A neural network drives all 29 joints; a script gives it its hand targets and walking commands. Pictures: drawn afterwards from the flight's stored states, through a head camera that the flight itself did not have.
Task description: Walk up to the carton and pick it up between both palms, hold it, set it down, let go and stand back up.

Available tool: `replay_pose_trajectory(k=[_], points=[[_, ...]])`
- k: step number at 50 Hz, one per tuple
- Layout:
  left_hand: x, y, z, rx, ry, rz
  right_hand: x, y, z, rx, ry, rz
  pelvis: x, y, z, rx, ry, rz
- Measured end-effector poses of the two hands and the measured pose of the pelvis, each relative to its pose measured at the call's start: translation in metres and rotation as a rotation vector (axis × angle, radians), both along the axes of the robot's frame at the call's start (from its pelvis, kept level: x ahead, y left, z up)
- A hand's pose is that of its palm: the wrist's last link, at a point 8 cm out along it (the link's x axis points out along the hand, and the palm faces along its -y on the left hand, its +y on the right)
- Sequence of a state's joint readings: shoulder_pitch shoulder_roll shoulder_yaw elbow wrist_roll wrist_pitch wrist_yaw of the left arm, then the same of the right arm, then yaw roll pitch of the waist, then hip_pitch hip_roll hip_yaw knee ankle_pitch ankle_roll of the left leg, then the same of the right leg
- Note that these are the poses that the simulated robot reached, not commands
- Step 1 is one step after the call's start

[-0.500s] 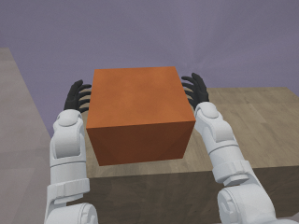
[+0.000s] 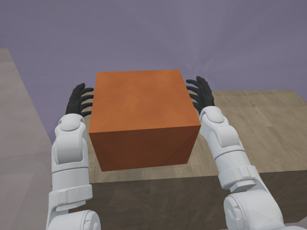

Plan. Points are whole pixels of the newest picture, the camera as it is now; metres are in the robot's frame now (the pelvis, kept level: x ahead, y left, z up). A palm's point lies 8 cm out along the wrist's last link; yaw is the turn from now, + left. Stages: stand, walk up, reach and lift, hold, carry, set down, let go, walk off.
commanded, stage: hold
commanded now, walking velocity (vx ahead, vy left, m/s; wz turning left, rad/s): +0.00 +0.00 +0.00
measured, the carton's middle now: (142, 118) +0.38 +0.02 +0.13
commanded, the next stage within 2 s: none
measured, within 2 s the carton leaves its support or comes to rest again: neither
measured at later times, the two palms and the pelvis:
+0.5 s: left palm (78, 115) +0.35 +0.17 +0.17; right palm (207, 107) +0.36 -0.15 +0.18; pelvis +0.00 +0.00 +0.00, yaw +0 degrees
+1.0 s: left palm (76, 116) +0.34 +0.18 +0.17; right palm (205, 107) +0.36 -0.15 +0.18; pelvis +0.00 +0.00 +0.00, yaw +0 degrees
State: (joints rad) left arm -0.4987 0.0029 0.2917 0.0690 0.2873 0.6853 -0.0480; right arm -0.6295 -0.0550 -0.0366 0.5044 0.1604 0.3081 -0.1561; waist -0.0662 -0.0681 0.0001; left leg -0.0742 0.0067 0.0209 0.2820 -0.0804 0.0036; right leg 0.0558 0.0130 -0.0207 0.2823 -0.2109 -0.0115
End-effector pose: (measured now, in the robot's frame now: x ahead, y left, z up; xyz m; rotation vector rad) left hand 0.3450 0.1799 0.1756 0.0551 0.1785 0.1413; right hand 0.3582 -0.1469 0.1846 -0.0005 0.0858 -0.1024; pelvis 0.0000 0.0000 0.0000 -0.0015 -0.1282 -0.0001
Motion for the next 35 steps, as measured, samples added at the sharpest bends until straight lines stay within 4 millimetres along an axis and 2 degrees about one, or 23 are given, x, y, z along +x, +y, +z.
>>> replay_pose_trajectory(k=[9,16,28,35], points=[[-0.0008,0.0018,0.0033,0.004,-0.016,0.006,0.0013,0.0019,0.0035,0.003,-0.017,0.006,0.0006,-0.0001,0.0002,-0.002,-0.002,0.003],[0.0008,-0.0004,-0.0039,0.002,0.014,0.0,0.0015,-0.0004,-0.0032,0.0,0.011,0.001,0.0012,-0.0008,0.0002,0.0,-0.002,0.003],[0.0023,-0.0056,-0.0045,0.0,0.017,-0.009,-0.0003,-0.0057,-0.003,0.001,0.012,-0.01,0.0,-0.0016,0.0,0.001,-0.004,-0.002],[0.0033,-0.0039,0.0005,0.004,-0.006,-0.007,0.0011,-0.004,0.0014,-0.002,-0.012,-0.006,0.0004,-0.0028,0.0004,0.0,0.001,0.0]])
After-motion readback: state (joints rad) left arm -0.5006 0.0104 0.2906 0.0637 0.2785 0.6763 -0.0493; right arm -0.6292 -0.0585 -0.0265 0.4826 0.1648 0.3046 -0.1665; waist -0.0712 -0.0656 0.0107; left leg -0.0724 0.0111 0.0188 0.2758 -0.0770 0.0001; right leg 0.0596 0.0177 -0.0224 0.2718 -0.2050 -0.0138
